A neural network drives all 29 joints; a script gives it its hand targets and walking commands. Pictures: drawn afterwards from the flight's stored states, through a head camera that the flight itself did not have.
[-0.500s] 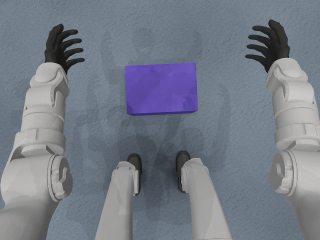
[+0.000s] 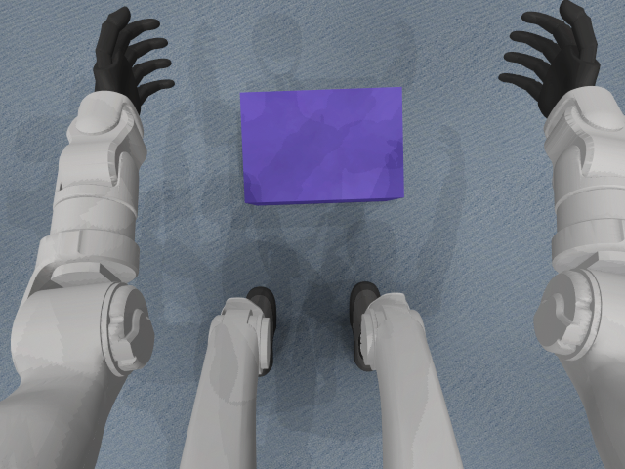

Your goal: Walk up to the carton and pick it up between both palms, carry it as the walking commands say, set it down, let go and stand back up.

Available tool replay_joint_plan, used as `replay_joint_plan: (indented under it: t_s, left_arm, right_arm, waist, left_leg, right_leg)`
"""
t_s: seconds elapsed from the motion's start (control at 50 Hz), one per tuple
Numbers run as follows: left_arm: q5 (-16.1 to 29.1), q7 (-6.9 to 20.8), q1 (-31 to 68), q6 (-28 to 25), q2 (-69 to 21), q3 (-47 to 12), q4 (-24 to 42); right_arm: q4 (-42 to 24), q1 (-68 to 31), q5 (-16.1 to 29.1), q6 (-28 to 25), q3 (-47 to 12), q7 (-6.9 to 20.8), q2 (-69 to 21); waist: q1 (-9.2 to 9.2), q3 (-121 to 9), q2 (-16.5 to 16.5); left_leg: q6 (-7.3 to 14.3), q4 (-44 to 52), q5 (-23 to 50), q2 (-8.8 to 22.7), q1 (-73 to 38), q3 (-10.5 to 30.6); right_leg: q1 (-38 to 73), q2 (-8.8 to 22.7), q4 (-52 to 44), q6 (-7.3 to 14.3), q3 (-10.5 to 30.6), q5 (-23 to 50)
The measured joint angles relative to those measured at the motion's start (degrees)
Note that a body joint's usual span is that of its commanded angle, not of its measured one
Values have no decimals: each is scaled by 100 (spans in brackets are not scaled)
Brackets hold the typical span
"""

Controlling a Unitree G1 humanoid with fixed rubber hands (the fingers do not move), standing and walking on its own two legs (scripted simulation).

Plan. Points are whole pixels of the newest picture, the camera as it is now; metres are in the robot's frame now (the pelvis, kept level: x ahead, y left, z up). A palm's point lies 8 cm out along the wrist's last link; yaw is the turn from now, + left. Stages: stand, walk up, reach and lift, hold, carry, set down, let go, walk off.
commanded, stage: reach and lift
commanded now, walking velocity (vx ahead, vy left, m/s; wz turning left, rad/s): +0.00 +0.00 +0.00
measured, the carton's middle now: (321, 153) +0.51 -0.02 -0.50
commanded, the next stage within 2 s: none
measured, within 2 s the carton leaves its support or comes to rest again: neither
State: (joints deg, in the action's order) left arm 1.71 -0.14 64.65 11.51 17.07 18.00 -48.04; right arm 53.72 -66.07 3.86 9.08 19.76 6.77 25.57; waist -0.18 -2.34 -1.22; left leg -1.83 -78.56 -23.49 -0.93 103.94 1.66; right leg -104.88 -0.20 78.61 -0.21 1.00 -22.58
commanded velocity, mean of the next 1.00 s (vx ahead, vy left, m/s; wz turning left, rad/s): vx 0.00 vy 0.00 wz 0.00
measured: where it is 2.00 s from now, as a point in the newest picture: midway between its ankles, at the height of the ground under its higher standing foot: (313, 344)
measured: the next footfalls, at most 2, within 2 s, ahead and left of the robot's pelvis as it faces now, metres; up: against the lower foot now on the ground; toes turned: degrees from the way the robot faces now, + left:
none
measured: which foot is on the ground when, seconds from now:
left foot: down 0.00-1.00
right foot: down 0.00-1.00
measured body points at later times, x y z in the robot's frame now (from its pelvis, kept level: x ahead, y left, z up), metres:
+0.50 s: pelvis -0.05 -0.01 -0.14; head +0.33 -0.03 +0.09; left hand +0.52 +0.21 -0.29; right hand +0.51 -0.25 -0.30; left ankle +0.08 +0.13 -0.55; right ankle +0.08 -0.12 -0.55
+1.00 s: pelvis -0.04 +0.00 -0.23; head +0.34 -0.01 -0.01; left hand +0.51 +0.20 -0.42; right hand +0.50 -0.24 -0.43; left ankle +0.08 +0.13 -0.55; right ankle +0.08 -0.12 -0.55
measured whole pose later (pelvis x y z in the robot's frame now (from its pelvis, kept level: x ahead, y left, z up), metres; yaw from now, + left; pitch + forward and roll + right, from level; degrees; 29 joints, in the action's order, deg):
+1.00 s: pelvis -0.04 +0.00 -0.23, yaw +0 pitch +32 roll +0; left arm 13.5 -6.6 82.9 6.7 23.3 5.7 -60.5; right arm 64.2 -83.4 15.1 5.2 7.5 -1.8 30.0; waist -0.2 30.0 -2.5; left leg -2.3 -128.3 -32.8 -2.4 127.4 1.4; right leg -128.0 0.3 128.0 -0.9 1.2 -31.8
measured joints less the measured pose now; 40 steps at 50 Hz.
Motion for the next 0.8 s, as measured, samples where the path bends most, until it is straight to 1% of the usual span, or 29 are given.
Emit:
replay_joint_plan:
  t_s: [0.08,0.12,0.16,0.2,0.28,0.32,0.38,0.42,0.5,0.58,0.64,0.72,0.8]
  left_arm:
    - [119,-114,106,33,2,-78,106]
    - [178,-205,148,115,36,-128,283]
    - [326,-269,257,156,124,-231,459]
    - [462,-305,439,238,233,-274,528]
    - [674,-382,903,433,546,-340,1018]
    - [806,-422,1165,551,741,-406,1272]
    - [1119,-456,1070,746,840,-575,1296]
    - [1160,-446,1126,760,850,-646,1071]
    - [1096,-429,1508,608,847,-535,271]
    - [1042,-450,1806,362,873,-645,-241]
    - [1063,-421,2010,207,916,-804,-792]
    - [1014,-468,1951,-27,807,-862,-831]
    - [1076,-545,1939,-182,723,-982,-1010]
  right_arm:
    - [-82,-143,38,36,-84,-109,47]
    - [-162,-217,82,95,-124,-140,94]
    - [-407,-302,152,160,-207,-195,181]
    - [-623,-433,282,266,-317,-252,294]
    - [-1156,-891,626,532,-599,-393,602]
    - [-1446,-1157,761,680,-698,-518,728]
    - [-1670,-1035,975,934,-920,-730,625]
    - [-1544,-1081,943,987,-1047,-814,534]
    - [-913,-1444,771,883,-1055,-920,455]
    - [-181,-1829,795,629,-1091,-892,542]
    - [498,-2088,772,432,-1105,-840,558]
    - [594,-2013,913,172,-1155,-825,523]
    - [766,-1977,880,-18,-1048,-840,453]
  waist:
    - [4,50,5]
    - [15,211,-16]
    - [31,599,-36]
    - [47,1085,-50]
    - [76,2632,-90]
    - [73,3428,-141]
    - [59,3294,-188]
    - [29,3256,-197]
    - [50,3230,-144]
    - [69,3226,-117]
    - [35,3224,-96]
    - [26,3228,-46]
    - [-13,3227,-52]
  left_leg:
    - [-6,-713,-210,-9,567,-11]
    - [-6,-1036,-290,-18,761,0]
    - [1,-1308,-338,-27,802,6]
    - [-38,-1541,-384,-26,769,15]
    - [-94,-1985,-485,-7,319,49]
    - [-120,-2200,-532,-18,76,75]
    - [-158,-2571,-564,-58,477,109]
    - [-175,-2849,-609,-96,621,107]
    - [-189,-3340,-688,-90,861,86]
    - [-173,-3716,-723,-102,1104,76]
    - [-151,-3956,-752,-122,1284,68]
    - [-114,-4232,-813,-113,1521,51]
    - [-84,-4470,-848,-147,1777,31]
  right_leg:
    - [-577,-21,708,-15,22,-191]
    - [-771,-29,1025,-10,17,-269]
    - [-817,-38,1300,-5,18,-323]
    - [-794,-53,1533,-1,16,-351]
    - [-360,-99,1963,28,-9,-417]
    - [-120,-106,2177,44,-28,-461]
    - [-519,-93,2554,61,-53,-500]
    - [-668,-73,2856,65,-47,-562]
    - [-932,-101,3347,64,-26,-619]
    - [-1167,-95,3710,36,-22,-650]
    - [-1323,-70,3942,12,-20,-695]
    - [-1542,-71,4192,-24,-12,-750]
    - [-1761,-26,4427,-56,0,-820]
